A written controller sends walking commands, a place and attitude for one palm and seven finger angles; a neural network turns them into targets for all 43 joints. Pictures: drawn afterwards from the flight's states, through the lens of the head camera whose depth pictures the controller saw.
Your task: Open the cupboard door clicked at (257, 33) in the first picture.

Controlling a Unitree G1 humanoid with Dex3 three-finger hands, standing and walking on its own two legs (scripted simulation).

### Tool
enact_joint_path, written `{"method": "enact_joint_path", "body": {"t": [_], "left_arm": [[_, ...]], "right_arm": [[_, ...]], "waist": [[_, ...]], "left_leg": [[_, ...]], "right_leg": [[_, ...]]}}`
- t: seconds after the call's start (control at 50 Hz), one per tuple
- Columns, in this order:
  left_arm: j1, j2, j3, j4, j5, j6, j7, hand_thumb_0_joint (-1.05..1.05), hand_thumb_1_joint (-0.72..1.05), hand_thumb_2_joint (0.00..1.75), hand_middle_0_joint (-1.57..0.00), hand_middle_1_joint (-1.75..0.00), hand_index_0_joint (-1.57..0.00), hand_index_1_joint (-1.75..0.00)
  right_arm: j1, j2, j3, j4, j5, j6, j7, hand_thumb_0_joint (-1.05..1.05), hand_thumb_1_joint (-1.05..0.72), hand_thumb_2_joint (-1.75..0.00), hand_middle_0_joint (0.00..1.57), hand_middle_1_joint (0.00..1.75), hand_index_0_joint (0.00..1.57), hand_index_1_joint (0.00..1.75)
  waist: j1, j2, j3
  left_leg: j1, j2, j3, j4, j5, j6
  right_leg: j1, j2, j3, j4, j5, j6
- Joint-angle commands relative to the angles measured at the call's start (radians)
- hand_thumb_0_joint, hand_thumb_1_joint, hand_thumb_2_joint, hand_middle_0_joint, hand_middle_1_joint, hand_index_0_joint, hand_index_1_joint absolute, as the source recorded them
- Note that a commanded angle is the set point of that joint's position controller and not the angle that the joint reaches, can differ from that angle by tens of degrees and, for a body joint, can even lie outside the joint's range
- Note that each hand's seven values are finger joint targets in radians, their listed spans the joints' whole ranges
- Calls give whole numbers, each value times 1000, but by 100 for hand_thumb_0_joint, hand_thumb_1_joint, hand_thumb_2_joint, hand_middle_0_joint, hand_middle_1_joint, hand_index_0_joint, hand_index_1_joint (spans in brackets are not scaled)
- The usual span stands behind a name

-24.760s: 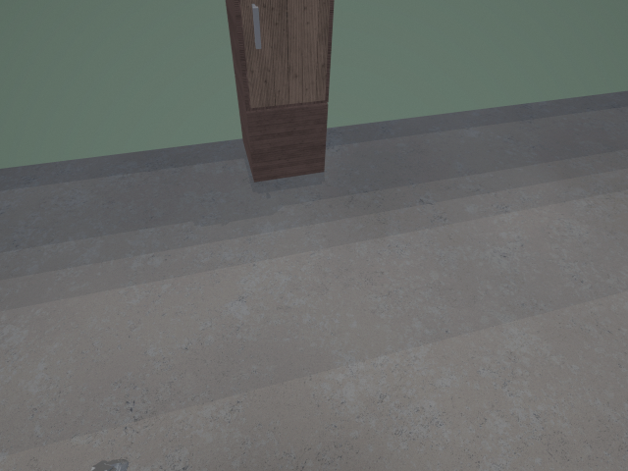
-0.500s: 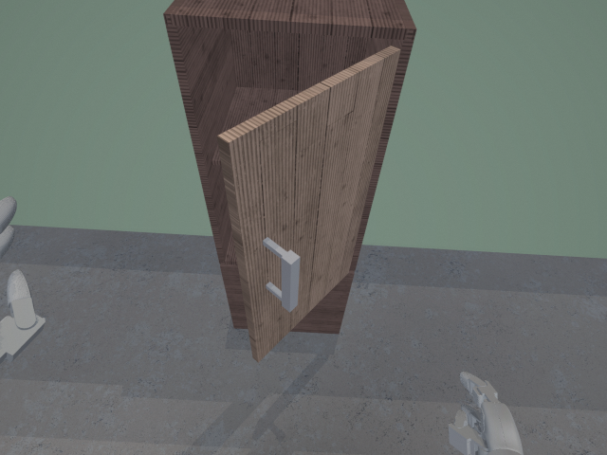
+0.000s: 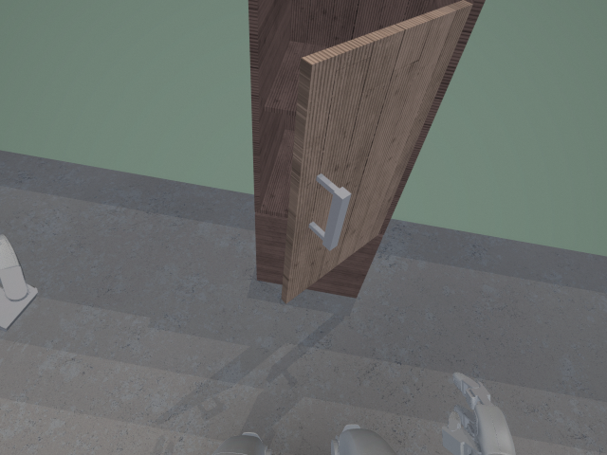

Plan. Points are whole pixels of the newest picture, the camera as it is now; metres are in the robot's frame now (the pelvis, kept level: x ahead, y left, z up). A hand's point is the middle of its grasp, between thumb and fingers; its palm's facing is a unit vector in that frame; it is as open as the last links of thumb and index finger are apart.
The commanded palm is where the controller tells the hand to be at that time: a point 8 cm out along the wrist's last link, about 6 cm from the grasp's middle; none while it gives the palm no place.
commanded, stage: step back with the hand held close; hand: left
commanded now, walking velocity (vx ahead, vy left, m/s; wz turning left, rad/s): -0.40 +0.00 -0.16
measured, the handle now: (327, 213) +0.48 -0.01 +0.00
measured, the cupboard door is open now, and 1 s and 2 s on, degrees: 50 50 50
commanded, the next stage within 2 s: stop stepping back and stand still in 0.10 s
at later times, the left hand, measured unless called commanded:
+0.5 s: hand (39, 433) +0.11 +0.19 +0.20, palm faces +0.28 -0.80 -0.54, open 7.4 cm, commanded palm +0.09 +0.24 +0.19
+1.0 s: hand out of the picture +0.09 +0.19 +0.18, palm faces +0.36 -0.81 -0.47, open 7.4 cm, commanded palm +0.04 +0.23 +0.19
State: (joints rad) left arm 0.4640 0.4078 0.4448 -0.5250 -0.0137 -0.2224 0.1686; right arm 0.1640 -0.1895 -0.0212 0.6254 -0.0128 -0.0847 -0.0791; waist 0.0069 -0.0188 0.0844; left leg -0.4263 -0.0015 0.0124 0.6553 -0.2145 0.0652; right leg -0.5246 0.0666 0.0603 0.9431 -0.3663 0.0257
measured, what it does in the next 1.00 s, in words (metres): walks backwards: right foot, then left foot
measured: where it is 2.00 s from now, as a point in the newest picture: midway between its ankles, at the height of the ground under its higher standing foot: outside the picture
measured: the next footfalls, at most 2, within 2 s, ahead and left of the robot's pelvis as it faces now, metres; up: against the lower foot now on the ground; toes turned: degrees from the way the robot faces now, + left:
right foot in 0.36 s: -0.19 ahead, -0.10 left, +0.00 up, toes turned -10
left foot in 0.54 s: -0.07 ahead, +0.06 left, +0.00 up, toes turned -6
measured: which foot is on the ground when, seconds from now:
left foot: down 0.00-0.34, up 0.36-0.52, down 0.54-1.00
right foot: up 0.00-0.34, down 0.36-1.00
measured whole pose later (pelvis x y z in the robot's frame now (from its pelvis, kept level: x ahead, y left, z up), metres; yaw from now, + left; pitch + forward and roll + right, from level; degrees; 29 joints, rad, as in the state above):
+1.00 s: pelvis -0.14 -0.05 +0.01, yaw -9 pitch +0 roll +1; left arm 0.52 0.41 0.44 -0.40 -0.05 -0.23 0.16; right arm 0.25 -0.22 0.00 0.67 0.01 -0.11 -0.08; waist 0.01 0.00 -0.02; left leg -0.28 -0.01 0.06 0.53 -0.25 0.02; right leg -0.12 0.06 -0.03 0.53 -0.40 -0.05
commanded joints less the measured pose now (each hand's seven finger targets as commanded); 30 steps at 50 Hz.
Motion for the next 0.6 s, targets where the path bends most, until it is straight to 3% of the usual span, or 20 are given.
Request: {"method": "enact_joint_path", "body": {"t": [0.0, 0.02, 0.04, 0.12, 0.2, 0.24, 0.28, 0.3, 0.32, 0.34, 0.36, 0.38, 0.4, 0.42, 0.46, 0.5, 0.52, 0.54, 0.56, 0.58], "left_arm": [[-6, 184, 141, -314, -20, -71, 19, 0, 90, 90, -20, -30, -20, -30], [11, 179, 132, -330, -25, -67, 18, 0, 90, 90, -20, -30, -20, -30], [32, 152, 95, -340, -27, -59, 16, 0, 90, 90, -20, -30, -20, -30], [8, 151, 66, -330, -36, -30, 13, 0, 90, 90, -20, -30, -20, -30], [79, 195, 118, -300, -59, -25, 7, 0, 90, 90, -20, -30, -20, -30], [156, 211, 146, -289, -78, -23, 3, 0, 90, 90, -20, -30, -20, -30], [202, 244, 178, -310, -89, -25, -3, 0, 90, 90, -20, -30, -20, -30], [223, 269, 194, -324, -88, -30, -7, 0, 90, 90, -20, -30, -20, -30], [238, 319, 235, -344, -84, -39, -4, 0, 90, 90, -20, -30, -20, -30], [227, 335, 243, -339, -89, -45, 0, 0, 90, 90, -20, -30, -20, -30], [185, 366, 274, -338, -85, -48, 9, 0, 90, 90, -20, -30, -20, -30], [170, 284, 213, -271, -83, -39, -1, 0, 90, 90, -20, -30, -20, -30], [170, 258, 198, -239, -74, -27, -3, 0, 90, 90, -20, -30, -20, -30], [135, 263, 198, -209, -69, -18, 2, 0, 90, 90, -20, -30, -20, -30], [57, 221, 145, -92, -49, -19, 10, 0, 90, 90, -20, -30, -20, -30], [-45, 191, 88, -18, -39, -16, 9, 0, 90, 90, -20, -30, -20, -30], [-86, 174, 53, -9, -37, -13, 5, 0, 90, 90, -20, -30, -20, -30], [-111, 179, 43, -4, -33, -15, 5, 0, 90, 90, -20, -30, -20, -30], [-132, 178, 33, -16, -30, -23, 2, 0, 90, 90, -20, -30, -20, -30], [-99, 184, 44, -10, -23, -17, 6, 0, 90, 90, -20, -30, -20, -30]], "right_arm": [[-55, -142, -67, -143, -8, -96, 16, 0, -90, -90, 20, 30, 20, 30], [-72, -141, -68, -144, -2, -104, 18, 0, -90, -90, 20, 30, 20, 30], [-65, -136, -60, -136, 0, -107, 25, 0, -90, -90, 20, 30, 20, 30], [-65, -141, -45, -107, -10, -115, 25, 0, -90, -90, 20, 30, 20, 30], [-53, -132, -33, -115, -13, -101, 21, 0, -90, -90, 20, 30, 20, 30], [-55, -118, -23, -144, -11, -88, 26, 0, -90, -90, 20, 30, 20, 30], [-73, -117, -16, -165, -7, -67, 28, 0, -90, -90, 20, 30, 20, 30], [-71, -115, -14, -170, -4, -51, 29, 0, -90, -90, 20, 30, 20, 30], [-63, -108, -10, -162, -7, -35, 33, 0, -90, -90, 20, 30, 20, 30], [-79, -106, 2, -163, -7, -26, 32, 0, -90, -90, 20, 30, 20, 30], [-82, -119, 6, -169, -10, -33, 32, 0, -90, -90, 20, 30, 20, 30], [-35, -119, -4, -147, 16, -44, 32, 0, -90, -90, 20, 30, 20, 30], [-35, -121, -10, -150, 30, -51, 28, 0, -90, -90, 20, 30, 20, 30], [-55, -124, -4, -149, 28, -53, 21, 0, -90, -90, 20, 30, 20, 30], [-51, -125, 5, -124, 28, -59, -1, 0, -90, -90, 20, 30, 20, 30], [-16, -148, -5, -92, 23, -68, -12, 0, -90, -90, 20, 30, 20, 30], [-15, -167, -18, -89, 26, -73, -18, 0, -90, -90, 20, 30, 20, 30], [7, -180, -23, -97, 28, -71, -19, 0, -90, -90, 20, 30, 20, 30], [24, -188, -25, -105, 35, -72, -14, 0, -90, -90, 20, 30, 20, 30], [30, -181, -25, -113, 30, -71, -6, 0, -90, -90, 20, 30, 20, 30]], "waist": [[-5, 126, -228], [5, 141, -255], [-3, 176, -256], [-23, 282, -253], [-10, 274, -329], [-3, 313, -345], [-2, 281, -326], [-11, 175, -301], [-11, 28, -306], [5, -91, -261], [10, -78, -235], [-6, -127, -234], [-16, -157, -203], [-16, -158, -199], [-17, -73, -123], [-39, -22, -120], [-43, 22, -148], [-40, 62, -175], [-37, 76, -205], [-26, 105, -213]], "left_leg": [[107, 333, -264, -356, 52, 106], [170, 317, -219, -340, 109, 90], [209, 298, -204, -353, 148, 77], [268, 280, -213, -461, 13, 44], [344, 241, -142, -510, -53, 8], [333, 182, -75, -521, -106, -35], [253, 114, 9, -434, -119, -87], [262, 59, 70, -281, -90, -99], [292, 27, 58, -60, -44, -96], [181, 19, 30, 126, -71, -91], [43, 36, -6, 239, -117, -85], [-68, 13, -29, 292, -93, -87], [-122, 32, -20, 259, -59, -80], [-126, 43, 7, 191, -58, -74], [-22, 22, 60, 34, -45, -55], [172, -17, 80, -129, 74, -25], [276, 7, 52, -158, 219, -5], [349, 70, -13, -146, 385, 29], [423, 138, -96, -128, 521, 73], [446, 201, -192, -119, 622, 128]], "right_leg": [[59, -15, 12, 260, -106, -2], [58, -24, -7, 218, -100, 1], [46, -18, -33, 173, -116, 4], [98, -5, -74, 0, -153, 3], [205, 29, -129, -220, -188, -20], [293, 45, -180, -398, -175, -40], [411, 24, -191, -657, -46, -68], [352, -65, -117, -735, 26, -95], [212, -214, 8, -772, 61, -138], [169, -349, 142, -781, 139, -168], [190, -407, 169, -747, 283, -196], [296, -350, 111, -666, 399, -150], [379, -302, 72, -603, 623, -109], [426, -302, 59, -567, 717, -115], [406, -291, 32, -533, 810, -112], [333, -249, -6, -452, 823, -41], [297, -214, -41, -364, 794, 6], [254, -159, -62, -277, 744, 47], [177, -121, -67, -204, 566, 71], [105, -88, -60, -164, 337, 73]]}}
